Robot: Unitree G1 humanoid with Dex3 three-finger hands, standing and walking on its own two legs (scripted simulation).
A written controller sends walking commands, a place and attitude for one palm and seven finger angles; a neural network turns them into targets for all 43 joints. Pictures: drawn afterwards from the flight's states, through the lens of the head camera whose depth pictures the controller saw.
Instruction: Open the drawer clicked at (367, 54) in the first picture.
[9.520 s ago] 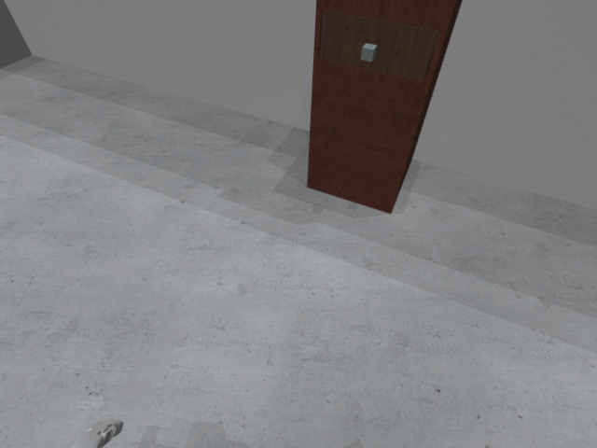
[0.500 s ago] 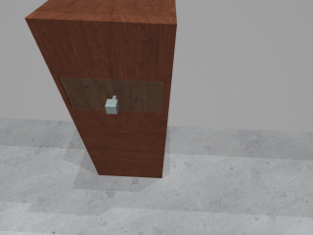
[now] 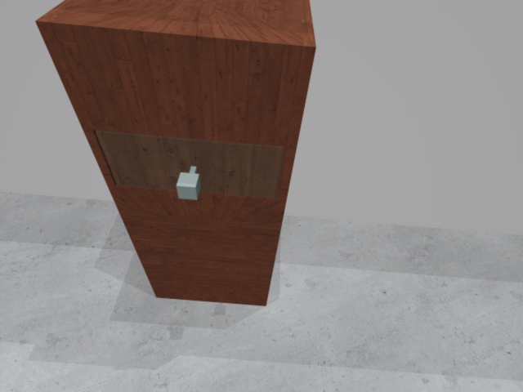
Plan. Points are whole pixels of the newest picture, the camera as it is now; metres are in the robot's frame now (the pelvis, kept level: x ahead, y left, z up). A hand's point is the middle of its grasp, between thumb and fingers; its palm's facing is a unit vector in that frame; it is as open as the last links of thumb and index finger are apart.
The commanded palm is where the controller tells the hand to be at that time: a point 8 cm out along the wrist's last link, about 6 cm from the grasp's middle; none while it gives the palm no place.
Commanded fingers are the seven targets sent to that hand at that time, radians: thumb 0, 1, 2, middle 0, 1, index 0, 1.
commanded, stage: come to a stop and stand still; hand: left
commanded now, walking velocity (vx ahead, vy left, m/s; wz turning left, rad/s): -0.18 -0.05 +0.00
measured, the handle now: (190, 179) +0.53 +0.19 -0.03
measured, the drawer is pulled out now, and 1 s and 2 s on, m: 0.00 0.00 0.00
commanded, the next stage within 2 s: look again from close up in 1.82 s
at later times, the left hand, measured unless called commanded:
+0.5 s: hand out of the picture +0.03 +0.15 -0.16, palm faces +0.04 -0.97 -0.24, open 7.3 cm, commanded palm none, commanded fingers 0.00 0.90 0.90 -0.20 -0.30 -0.20 -0.30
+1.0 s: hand out of the picture -0.11 +0.12 -0.17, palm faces +0.06 -0.99 -0.14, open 7.4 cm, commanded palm none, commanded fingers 0.00 0.90 0.90 -0.20 -0.30 -0.20 -0.30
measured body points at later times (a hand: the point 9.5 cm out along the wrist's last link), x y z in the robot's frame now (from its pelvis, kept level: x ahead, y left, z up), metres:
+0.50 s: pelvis -0.03 -0.03 +0.00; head -0.02 -0.04 +0.45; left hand +0.03 +0.20 -0.14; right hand -0.02 -0.25 -0.16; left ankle -0.05 +0.10 -0.73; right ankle -0.03 -0.13 -0.73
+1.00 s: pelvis -0.06 -0.03 +0.01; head -0.05 -0.02 +0.46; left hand -0.11 +0.17 -0.15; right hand -0.12 -0.23 -0.15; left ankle -0.05 +0.10 -0.73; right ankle -0.03 -0.13 -0.73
